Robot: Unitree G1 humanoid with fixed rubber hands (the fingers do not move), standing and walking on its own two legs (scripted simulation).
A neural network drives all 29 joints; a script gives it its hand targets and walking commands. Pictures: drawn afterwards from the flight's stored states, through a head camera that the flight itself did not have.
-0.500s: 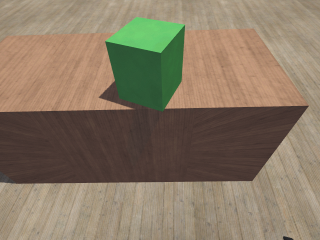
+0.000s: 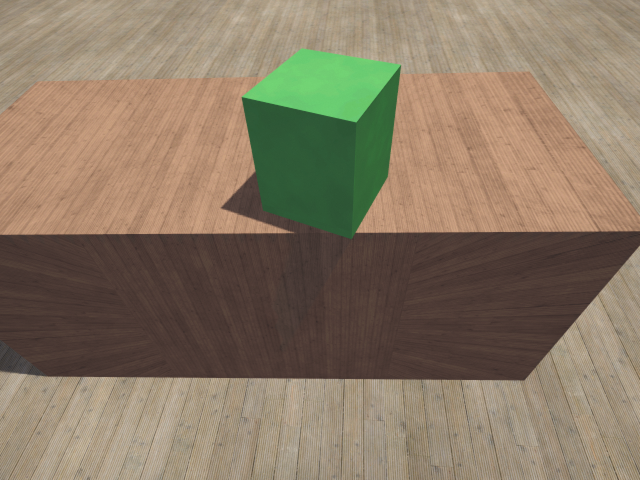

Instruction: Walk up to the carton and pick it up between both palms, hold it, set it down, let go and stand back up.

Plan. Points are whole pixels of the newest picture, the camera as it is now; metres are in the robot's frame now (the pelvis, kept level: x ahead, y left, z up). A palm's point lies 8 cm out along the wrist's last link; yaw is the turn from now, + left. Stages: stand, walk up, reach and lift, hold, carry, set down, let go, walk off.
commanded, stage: walk up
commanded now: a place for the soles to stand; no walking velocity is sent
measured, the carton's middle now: (326, 143) +0.71 +0.03 +0.04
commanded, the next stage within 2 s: none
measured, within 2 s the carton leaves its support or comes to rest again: neither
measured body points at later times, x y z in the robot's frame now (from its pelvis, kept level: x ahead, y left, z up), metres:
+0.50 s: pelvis +0.15 +0.01 +0.00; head +0.17 +0.02 +0.45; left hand +0.25 +0.34 -0.11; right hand +0.15 -0.30 -0.11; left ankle +0.06 +0.14 -0.73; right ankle +0.22 -0.12 -0.73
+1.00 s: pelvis +0.27 +0.02 -0.01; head +0.28 +0.03 +0.44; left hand +0.36 +0.33 -0.13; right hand +0.34 -0.29 -0.11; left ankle +0.33 +0.12 -0.73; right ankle +0.23 -0.12 -0.72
